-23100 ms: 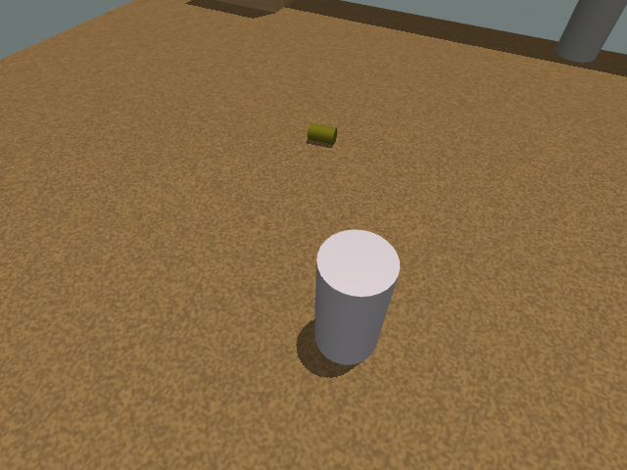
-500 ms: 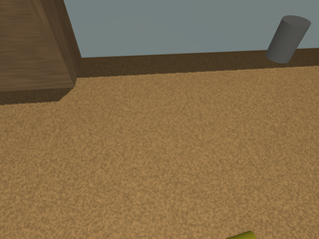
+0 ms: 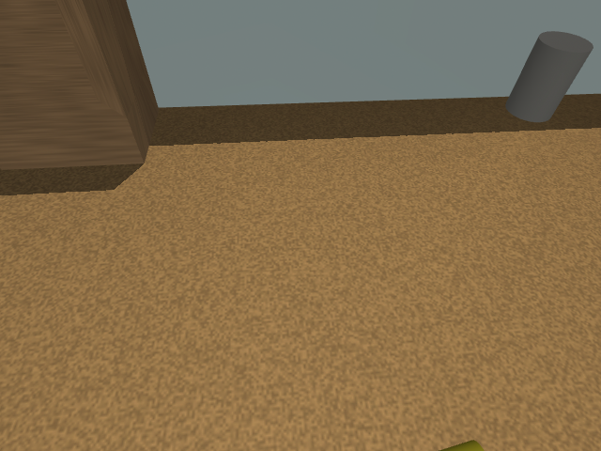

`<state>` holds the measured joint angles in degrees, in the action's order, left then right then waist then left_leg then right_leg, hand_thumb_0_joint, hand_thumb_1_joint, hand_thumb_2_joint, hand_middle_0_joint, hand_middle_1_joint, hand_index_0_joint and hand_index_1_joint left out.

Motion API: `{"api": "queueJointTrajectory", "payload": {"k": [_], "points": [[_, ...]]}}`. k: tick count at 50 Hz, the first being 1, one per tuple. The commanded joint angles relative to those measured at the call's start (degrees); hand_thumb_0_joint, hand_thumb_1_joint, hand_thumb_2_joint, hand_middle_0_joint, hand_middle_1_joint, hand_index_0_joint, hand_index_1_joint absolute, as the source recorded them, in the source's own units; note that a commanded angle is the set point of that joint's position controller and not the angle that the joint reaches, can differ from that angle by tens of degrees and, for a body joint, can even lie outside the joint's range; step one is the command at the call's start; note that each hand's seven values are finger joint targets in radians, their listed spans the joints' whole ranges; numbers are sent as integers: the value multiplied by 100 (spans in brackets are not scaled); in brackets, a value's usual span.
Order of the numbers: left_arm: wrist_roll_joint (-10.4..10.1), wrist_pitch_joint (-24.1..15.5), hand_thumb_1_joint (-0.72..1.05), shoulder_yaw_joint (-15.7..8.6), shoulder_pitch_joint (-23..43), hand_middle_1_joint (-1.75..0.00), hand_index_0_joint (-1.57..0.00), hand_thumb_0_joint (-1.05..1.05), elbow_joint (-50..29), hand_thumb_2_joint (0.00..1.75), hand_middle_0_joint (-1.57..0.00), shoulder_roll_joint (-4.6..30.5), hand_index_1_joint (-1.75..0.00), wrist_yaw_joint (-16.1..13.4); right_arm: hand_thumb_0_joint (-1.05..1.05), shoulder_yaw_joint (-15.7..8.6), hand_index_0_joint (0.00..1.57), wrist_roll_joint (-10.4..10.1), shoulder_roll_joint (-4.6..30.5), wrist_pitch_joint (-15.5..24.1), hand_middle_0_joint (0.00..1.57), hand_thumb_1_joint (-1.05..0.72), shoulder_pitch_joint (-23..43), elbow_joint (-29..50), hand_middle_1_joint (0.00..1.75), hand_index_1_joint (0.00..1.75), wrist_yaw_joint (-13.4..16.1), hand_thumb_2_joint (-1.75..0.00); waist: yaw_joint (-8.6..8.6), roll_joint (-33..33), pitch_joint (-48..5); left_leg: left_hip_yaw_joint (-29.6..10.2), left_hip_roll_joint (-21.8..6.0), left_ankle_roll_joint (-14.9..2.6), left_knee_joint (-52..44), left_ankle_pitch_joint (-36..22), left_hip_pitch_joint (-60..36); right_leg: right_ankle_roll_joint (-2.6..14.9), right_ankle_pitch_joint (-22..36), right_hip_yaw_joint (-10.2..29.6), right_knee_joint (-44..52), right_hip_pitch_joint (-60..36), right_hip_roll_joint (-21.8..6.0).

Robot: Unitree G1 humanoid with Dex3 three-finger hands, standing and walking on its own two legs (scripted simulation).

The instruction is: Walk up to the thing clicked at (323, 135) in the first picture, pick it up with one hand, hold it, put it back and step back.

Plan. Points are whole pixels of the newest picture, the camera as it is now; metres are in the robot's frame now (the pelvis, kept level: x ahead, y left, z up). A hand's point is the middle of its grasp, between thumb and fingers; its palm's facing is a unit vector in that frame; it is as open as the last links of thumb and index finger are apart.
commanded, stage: stand
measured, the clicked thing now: out of the picture +0.22 -0.45 -0.74
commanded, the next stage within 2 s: walk up in 0.76 s
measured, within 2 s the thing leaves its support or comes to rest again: neither
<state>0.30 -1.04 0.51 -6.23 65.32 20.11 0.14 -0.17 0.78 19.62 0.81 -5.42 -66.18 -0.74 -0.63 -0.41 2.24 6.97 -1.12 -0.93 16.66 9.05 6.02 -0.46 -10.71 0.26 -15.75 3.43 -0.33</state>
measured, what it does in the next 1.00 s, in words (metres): lifts its right foot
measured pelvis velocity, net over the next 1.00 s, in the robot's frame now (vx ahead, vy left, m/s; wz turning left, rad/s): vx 0.03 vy -0.02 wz -0.03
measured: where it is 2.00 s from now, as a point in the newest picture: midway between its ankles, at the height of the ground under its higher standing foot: (306, 391)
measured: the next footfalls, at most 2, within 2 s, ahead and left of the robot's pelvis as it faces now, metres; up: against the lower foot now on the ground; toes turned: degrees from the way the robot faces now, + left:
right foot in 1.08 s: +0.18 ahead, -0.19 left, +0.00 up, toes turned -5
left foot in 1.52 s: +0.36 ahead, +0.10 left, +0.00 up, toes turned +6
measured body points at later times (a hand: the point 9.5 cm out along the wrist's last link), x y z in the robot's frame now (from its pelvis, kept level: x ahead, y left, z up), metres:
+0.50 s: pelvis +0.00 +0.00 +0.00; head +0.01 +0.01 +0.45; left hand +0.08 +0.30 -0.14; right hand +0.08 -0.30 -0.13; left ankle +0.00 +0.10 -0.75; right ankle -0.02 -0.12 -0.75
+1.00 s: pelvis +0.03 -0.02 -0.01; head +0.04 -0.03 +0.44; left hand +0.11 +0.31 -0.12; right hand +0.05 -0.36 -0.13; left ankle +0.00 +0.10 -0.75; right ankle +0.08 -0.17 -0.72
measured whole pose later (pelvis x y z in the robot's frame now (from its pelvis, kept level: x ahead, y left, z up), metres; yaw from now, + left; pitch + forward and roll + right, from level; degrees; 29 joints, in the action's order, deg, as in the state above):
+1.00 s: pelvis +0.03 -0.02 -0.01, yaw -2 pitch -3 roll +1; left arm 1.7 -1.1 -3.8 -11.4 59.3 25.1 4.9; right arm -5.1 2.5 23.4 2.1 -14.1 -60.0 -3.4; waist -1.4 -0.3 3.1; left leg 7.7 -2.5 -1.5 20.7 15.0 3.4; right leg 0.6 -23.0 0.4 -39.8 20.9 -4.1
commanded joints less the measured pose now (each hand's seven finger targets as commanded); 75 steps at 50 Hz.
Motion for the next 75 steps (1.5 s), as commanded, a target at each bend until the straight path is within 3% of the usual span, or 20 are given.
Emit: {"api": "queueJointTrajectory", "payload": {"k": [1,37,38,39,40,41,42,44,50,53,54,55,56,57,59,60,62,69,73,75], "points": [[22,-105,90,-216,200,-30,-20,0,-358,90,-20,1187,-30,-98,0,-223,20,-11,1192,129,20,-90,208,343,30,30,103,-90,-21,49,-362,-824,-844,-1,-236,-896,-376,153,991,518,256,290,-794],[31,-87,90,-217,122,-30,-20,0,-378,90,-20,1171,-30,-89,0,-241,20,-16,1227,139,20,-90,181,353,30,30,112,-90,5,72,-368,-878,-815,-13,-269,-854,-380,159,762,451,266,298,-828],[133,-136,90,-529,-44,-30,-20,0,-749,90,-20,1674,-30,70,0,-612,20,76,1741,217,20,-90,-332,678,30,30,-11,-90,-108,121,-946,-1004,-674,-407,82,2051,-888,318,-1461,172,-534,473,-284],[183,-136,90,-544,192,-30,-20,0,-798,90,-20,1596,-30,114,0,-710,20,103,1878,228,20,-90,-685,562,30,30,-44,-90,-305,471,-567,-1495,-1081,-657,-333,3306,-1085,295,-1910,-143,-1168,1574,-146],[211,-106,90,-541,450,-30,-20,0,-913,90,-20,1470,-30,157,0,-810,20,114,2029,220,20,-90,-818,555,30,30,-51,-90,-469,907,-45,-2207,-1696,-953,-900,3823,-1202,189,-1794,-375,-2151,2644,-96],[259,-86,90,-589,553,-30,-20,0,-1048,90,-20,1568,-30,194,0,-879,20,92,2131,231,20,-90,-827,634,30,30,-49,-90,-492,791,302,-2689,-2234,-1271,-1194,3737,-826,138,-1941,-52,-2972,3171,-258],[229,-98,90,-607,431,-30,-20,0,-1119,90,-20,1562,-30,224,0,-887,20,91,2115,262,20,-90,-674,783,30,30,-60,-90,-361,646,509,-2791,-2407,-1403,-1266,3520,-536,159,-1826,213,-3229,3272,-436],[179,-157,90,-612,254,-30,-20,0,-1134,90,-20,1540,-30,317,0,-831,20,102,1919,320,20,-90,-533,961,30,30,-66,-90,-166,433,360,-2377,-2095,-1274,-1079,2866,-508,200,-1666,470,-3096,2995,-609],[146,-161,90,-708,-382,-30,-20,0,-1144,90,-20,1464,-30,478,0,-866,20,184,1867,284,20,-90,-18,1415,30,30,-219,-90,133,970,180,-942,-1317,-913,-552,2472,663,50,-646,-260,-1984,1308,-415],[149,-220,90,-855,-1587,-30,-20,0,-752,90,-20,1618,-30,366,0,-788,20,157,1629,185,20,-90,200,1561,30,30,-225,-90,728,95,-153,-357,-820,-584,1155,3040,2094,67,-39,-472,-1650,-719,-159],[144,-258,90,-980,-2281,-30,-20,0,-598,90,-20,1895,-30,284,0,-669,20,202,1305,154,20,-90,85,1580,30,30,-218,-90,1053,-939,-322,-55,-397,-430,2635,3244,2810,145,-826,-117,-1416,-1388,-224],[204,-287,90,-1136,-2756,-30,-20,0,-622,90,-20,2348,-30,190,0,-542,20,172,982,140,20,-90,-9,1705,30,30,-227,-90,1275,-2163,-127,-206,405,-241,4513,3155,3674,442,-3088,1813,-127,-1195,-1219],[220,-343,90,-1048,-1912,-30,-20,0,-1010,90,-20,2452,-30,150,0,-604,20,41,1182,63,20,-90,-371,1686,30,30,-219,-90,763,-1387,179,-1193,434,-55,5197,2407,3391,723,-4582,3776,1146,-23,-2256],[148,-340,90,-1026,-1096,-30,-20,0,-1339,90,-20,2622,-30,162,0,-740,20,45,1673,70,20,-90,-490,1616,30,30,-215,-90,450,-995,631,-1416,45,-75,5080,2022,3123,1127,-4898,4074,1367,741,-2464],[93,-408,90,-915,-671,-30,-20,0,-1477,90,-20,2285,-30,135,0,-770,20,-32,1862,125,20,-90,-623,1390,30,30,-222,-90,142,-647,863,-1585,-284,-44,5021,1445,2956,1160,-3622,3035,1133,1064,-2053],[49,-422,90,-872,-501,-30,-20,0,-1511,90,-20,2068,-30,122,0,-764,20,-80,1827,120,20,-90,-948,1260,30,30,-230,-90,-5,-626,695,-1610,-312,-26,4781,1164,2656,929,-3086,2188,999,1057,-1694],[37,-463,90,-843,-625,-30,-20,0,-1504,90,-20,1940,-30,123,0,-719,20,-90,1653,100,20,-90,-1256,1205,30,30,-281,-90,-12,-677,496,-1468,-277,12,4393,756,2379,932,-2242,1430,800,966,-1488],[74,-570,90,-941,-862,-30,-20,0,-1700,90,-20,2052,-30,101,0,-735,20,83,1544,145,20,-90,-520,1765,30,30,-441,-90,222,-312,522,-1122,-580,203,2650,548,2414,1243,-1640,611,543,655,-1587],[62,-505,90,-912,-1110,-30,-20,0,-1679,90,-20,2031,-30,133,0,-720,20,91,1406,236,20,-90,-316,1924,30,30,-451,-90,307,-421,194,-402,-393,63,1763,360,1808,1070,432,46,-274,148,-1419],[34,-439,90,-862,-940,-30,-20,0,-1754,90,-20,1972,-30,132,0,-792,20,97,1417,282,20,-90,-962,1756,30,30,-390,-90,-125,-62,-165,-81,-93,-76,1178,78,591,913,1434,-357,-1479,489,-1246]]}}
